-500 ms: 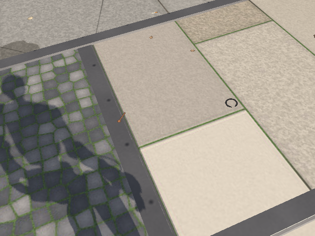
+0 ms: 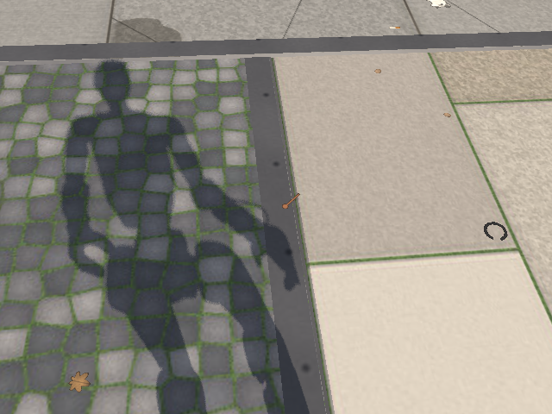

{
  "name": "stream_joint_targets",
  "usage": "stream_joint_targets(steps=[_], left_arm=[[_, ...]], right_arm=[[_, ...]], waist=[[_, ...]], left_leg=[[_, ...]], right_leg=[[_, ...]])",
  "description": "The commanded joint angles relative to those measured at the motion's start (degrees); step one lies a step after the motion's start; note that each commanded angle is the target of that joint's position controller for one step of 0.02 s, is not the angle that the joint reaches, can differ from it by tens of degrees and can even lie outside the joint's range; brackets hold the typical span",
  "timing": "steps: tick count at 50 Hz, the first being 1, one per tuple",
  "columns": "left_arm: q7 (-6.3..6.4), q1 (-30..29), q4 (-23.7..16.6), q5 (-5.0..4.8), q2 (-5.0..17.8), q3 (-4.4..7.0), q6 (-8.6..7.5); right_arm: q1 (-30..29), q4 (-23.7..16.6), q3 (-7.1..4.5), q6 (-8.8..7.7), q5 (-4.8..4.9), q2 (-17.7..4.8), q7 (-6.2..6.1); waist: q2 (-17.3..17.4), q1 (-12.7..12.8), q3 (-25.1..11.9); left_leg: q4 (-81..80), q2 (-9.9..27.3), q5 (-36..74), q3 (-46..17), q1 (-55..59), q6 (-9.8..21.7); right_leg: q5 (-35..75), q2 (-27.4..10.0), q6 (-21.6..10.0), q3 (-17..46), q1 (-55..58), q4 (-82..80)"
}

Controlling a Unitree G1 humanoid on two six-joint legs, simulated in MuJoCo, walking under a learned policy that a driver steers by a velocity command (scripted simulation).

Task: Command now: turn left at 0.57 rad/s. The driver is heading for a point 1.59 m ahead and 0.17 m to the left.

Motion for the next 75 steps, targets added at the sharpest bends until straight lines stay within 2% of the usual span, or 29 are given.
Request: stream_joint_targets(steps=[1, 6, 9, 10, 11, 12, 14, 15, 17, 22, 29, 32, 33, 34, 35, 36, 38, 41, 46, 48, 50, 51, 52, 54, 65, 68, 70, 72, 75], left_arm=[[0.42, -0.01, -4.47, -0.19, 3.85, 0.89, -0.57], [1.07, 2.27, -5.60, -1.06, 4.29, 1.03, -1.85], [1.66, 8.06, -4.38, -1.46, 3.37, 1.01, -2.82], [2.22, 8.18, -4.17, -0.69, 6.40, 1.80, -3.18], [2.44, 6.56, -5.83, 0.05, 12.28, 2.79, -2.98], [1.78, 3.78, -7.00, 0.45, 12.97, 3.09, -2.53], [1.03, -0.59, -8.24, 0.09, 6.07, 1.27, -2.70], [0.92, -2.46, -8.84, 0.08, 5.44, 1.12, -2.66], [1.34, -0.41, -8.65, 0.15, 5.91, 1.50, -2.80], [1.31, 8.52, -5.47, -0.22, 7.30, 2.65, -3.71], [-0.36, 7.06, -4.06, 0.28, 8.27, 3.03, -3.57], [-0.71, 7.13, -2.63, -0.82, 7.82, 2.78, -2.62], [-0.90, 8.88, -2.30, -0.96, 6.08, 2.33, -2.60], [-1.56, 10.58, -4.61, -1.05, 0.58, 0.82, -2.54], [-0.79, 8.20, -3.18, -1.32, 2.96, 1.18, -1.10], [-0.72, 8.20, -2.68, -1.41, 3.83, 1.45, -0.21], [-0.88, 8.43, -0.80, -0.63, 4.22, 1.87, 0.11], [-1.05, 10.99, 1.95, -0.31, 3.42, 1.76, 0.01], [0.03, 9.97, 4.10, -1.11, 1.74, 1.13, -0.02], [0.36, 12.57, 6.32, -0.80, 1.27, 0.83, -0.69], [0.18, 11.52, 7.16, -0.10, 4.96, 1.30, -1.94], [-0.38, 9.98, 7.96, -0.49, 3.36, 1.08, -2.29], [-0.61, 10.01, 8.53, -0.37, 1.84, 0.67, -2.70], [-0.22, 10.37, 10.00, -0.32, 2.14, 0.69, -3.12], [0.51, 12.09, 16.26, -0.60, 0.21, -0.15, -3.47], [0.45, 14.07, 17.25, -0.63, 3.26, 1.13, -2.72], [0.38, 18.13, 18.34, -0.65, 5.06, 2.03, -2.21], [0.27, 18.56, 18.84, -0.14, 4.02, 2.20, -2.78], [0.09, 14.97, 18.32, -0.10, 3.78, 2.35, -4.57]], right_arm=[[1.79, -3.51, -2.45, -0.08, -0.51, -8.68, -0.16], [0.26, -4.60, -2.77, 0.13, -0.92, -8.56, 0.27], [-3.06, -5.15, -2.83, 0.57, 0.34, -8.10, 0.18], [-2.40, -5.56, -2.43, 0.34, 0.82, -6.00, 0.09], [1.30, -6.41, -1.50, 0.00, 1.43, -1.30, 0.02], [1.09, -6.19, -2.84, -0.02, -0.79, -6.75, -0.48], [2.04, -4.29, -3.50, 0.48, -1.55, -7.72, 0.02], [3.09, -3.69, -3.44, 1.01, -1.18, -7.34, 0.56], [2.68, -3.73, -2.99, 1.58, -0.39, -6.51, 1.85], [-3.13, -5.77, -1.79, 2.00, 0.08, -4.44, 2.21], [-4.14, -6.27, 0.38, 1.96, 0.90, -1.83, 1.38], [0.20, -4.43, 1.33, 0.57, 0.42, -0.70, 0.70], [0.53, -4.30, 1.29, -0.47, -0.76, -2.69, 0.36], [-0.20, -5.73, 0.97, -1.43, -1.13, -7.65, 0.11], [0.49, -4.92, 1.53, -2.09, -0.36, -5.25, -0.51], [-2.79, -4.96, 2.38, -2.41, -0.40, -3.28, -0.59], [-6.56, -4.58, 3.53, -2.50, -0.82, -1.33, -1.12], [-3.60, -2.63, 3.41, -2.94, -0.24, -2.09, -1.55], [-2.30, 0.37, 3.26, -3.09, -0.28, -1.85, -1.58], [-2.56, 1.41, 3.12, -3.02, 0.26, -1.57, -1.66], [0.97, 2.60, 3.09, -3.18, 0.43, 0.04, -0.94], [0.47, 4.09, 2.98, -2.84, 0.47, 0.06, -0.85], [-0.04, 5.20, 2.73, -2.63, 0.31, -0.62, -0.95], [0.52, 6.82, 2.31, -2.57, 0.26, -1.12, -0.95], [5.28, 15.49, 2.95, -2.27, 0.36, 1.05, -1.45], [6.09, 16.06, 2.53, -1.83, 0.00, 0.28, -1.38], [3.24, 14.15, 2.78, -1.83, -0.94, 2.30, -0.73], [0.81, 12.19, 2.74, -2.74, -1.36, 2.73, -0.12], [1.88, 11.99, 2.23, -4.58, -0.64, 2.11, 1.12]], waist=[[7.94, -0.91, -6.36], [9.29, -0.51, -7.88], [8.37, 3.39, -7.18], [3.09, 2.55, -5.98], [-11.87, 0.42, -6.98], [-10.39, 0.78, -4.83], [-3.24, -1.86, -2.10], [-3.94, -2.59, -2.36], [-6.74, -0.81, -3.38], [-6.75, 3.58, -5.15], [-11.29, 3.38, -6.66], [-7.43, 0.21, -6.52], [-2.18, 0.68, -8.22], [13.81, 2.63, -9.96], [11.68, -0.90, -9.23], [9.14, 1.29, -5.02], [9.33, 3.04, -1.98], [8.85, 2.72, -4.26], [9.36, 1.83, -4.09], [6.99, 3.46, -4.61], [0.51, 0.27, -2.91], [-2.26, 0.78, -0.42], [-1.88, 1.61, 0.30], [-2.78, 1.54, -0.29], [0.48, 1.43, 1.14], [-2.84, 2.30, 1.89], [-8.45, 4.41, 6.08], [-8.17, 4.54, 9.04], [-4.61, 1.78, 5.60]], left_leg=[[-7.89, 13.97, 4.23, -18.01, 6.05, 8.80], [-4.76, 14.27, 12.90, -24.11, 6.77, 7.36], [-1.79, 10.24, 10.09, -23.93, 2.36, 2.64], [3.25, 6.16, -1.65, -20.38, -3.24, -0.83], [18.70, -2.80, -19.68, -7.24, -13.64, -4.71], [31.81, -3.19, -26.59, -0.95, -15.91, -5.78], [46.08, 0.19, -20.94, -1.05, -14.07, -6.13], [49.19, 0.37, -17.52, -0.41, -14.34, -6.44], [51.38, 0.34, -14.10, 1.33, -15.98, -8.00], [40.20, 0.18, -15.41, 0.03, -18.96, -9.74], [14.99, 2.28, -20.35, 6.82, -1.29, -7.11], [-7.97, 3.07, -0.73, 7.88, 11.13, -4.79], [-11.76, 7.77, 4.33, 1.08, 18.87, -4.03], [-10.60, 24.53, 25.05, -17.21, 23.51, 0.88], [-9.10, 27.72, 28.91, -15.79, 11.96, 8.72], [-9.84, 25.00, 25.78, -12.94, 8.67, 9.74], [-10.15, 19.23, 20.88, -7.62, 6.51, 6.04], [-7.48, 16.54, 27.88, -3.91, 9.78, 4.95], [-6.13, 15.70, 18.71, -5.78, 9.73, 4.59], [-5.64, 14.56, 11.52, -6.01, 6.00, 1.79], [-7.01, 10.42, 0.76, -3.73, 2.06, -1.41], [-8.13, 8.83, -0.69, -1.71, 5.51, -1.88], [-7.06, 9.07, 0.30, -1.68, 7.72, -2.06], [-5.91, 9.56, 3.74, -1.58, 9.58, -1.91], [-7.60, 9.67, 2.01, -0.94, 8.26, -3.27], [-0.69, 5.00, -18.11, 3.08, 3.07, -1.86], [11.68, 2.63, -21.67, 8.24, -6.39, -1.75], [25.72, 6.62, -19.12, 7.62, -13.48, -1.93], [23.23, 8.51, -16.31, 7.23, -13.45, -1.98]], right_leg=[[-0.19, 1.41, -0.03, -0.83, -0.13, -4.46], [-2.90, 3.85, -2.17, 0.01, 6.75, -14.11], [5.80, 5.12, -3.41, -0.91, 18.78, -34.49], [6.19, -0.46, -4.32, 4.55, 23.44, -41.72], [9.11, -17.81, -9.48, 22.02, 29.07, -45.97], [19.88, -23.67, -15.55, 26.19, 20.17, -44.50], [26.09, -17.45, -16.24, 15.18, 15.40, -41.54], [27.92, -13.47, -14.36, 9.27, 16.13, -40.41], [33.13, -10.63, -14.14, 3.88, 19.79, -39.09], [39.24, -13.09, -15.89, 4.23, 31.34, -36.77], [41.35, -13.31, -16.00, 1.69, 24.18, -34.32], [38.23, -11.60, -12.18, 0.16, 18.46, -29.74], [28.32, -9.67, -8.74, -1.35, 13.10, -26.29], [-1.06, -3.23, -4.31, -6.63, 3.93, -17.91], [-11.34, -2.20, -3.41, -3.21, 10.58, -12.98], [-10.76, -1.88, -3.00, -2.07, 10.74, -9.81], [-6.06, -1.33, -2.68, -1.95, 10.33, -9.29], [-3.33, -0.04, -1.82, -2.94, 11.79, -11.25], [-0.03, 0.98, -2.00, -4.05, 16.25, -26.06], [13.61, -0.19, -2.66, -3.20, 24.15, -36.78], [20.79, -5.83, -3.82, 2.44, 25.95, -35.63], [16.97, -5.43, -4.57, 2.11, 19.72, -35.86], [14.46, -4.97, -4.45, 1.92, 18.09, -37.31], [14.51, -4.58, -4.41, 1.83, 18.17, -38.53], [11.68, -4.78, -5.72, 2.44, 19.18, -40.06], [-14.61, -4.34, -8.87, 5.46, 17.60, -41.58], [-30.64, -11.88, -14.18, 16.56, 16.99, -48.43], [-27.80, -18.53, -18.67, 24.32, 15.63, -53.59], [-13.61, -14.46, -16.15, 15.73, 19.52, -50.95]])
